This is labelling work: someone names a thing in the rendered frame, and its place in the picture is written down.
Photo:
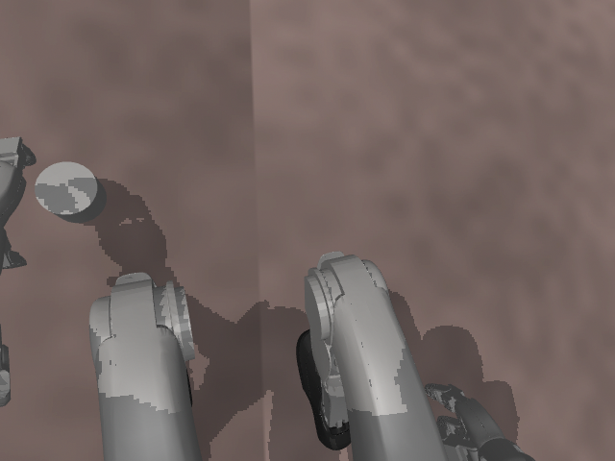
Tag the right robot hand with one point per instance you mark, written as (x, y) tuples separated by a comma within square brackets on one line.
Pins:
[(462, 437)]

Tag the tin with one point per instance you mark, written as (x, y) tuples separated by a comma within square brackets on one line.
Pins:
[(70, 191)]

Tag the right robot foot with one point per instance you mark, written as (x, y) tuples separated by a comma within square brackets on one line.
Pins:
[(331, 437)]

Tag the left robot hand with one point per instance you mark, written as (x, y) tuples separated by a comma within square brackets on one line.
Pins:
[(14, 156)]

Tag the right robot arm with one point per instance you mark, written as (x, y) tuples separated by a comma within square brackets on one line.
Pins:
[(502, 450)]

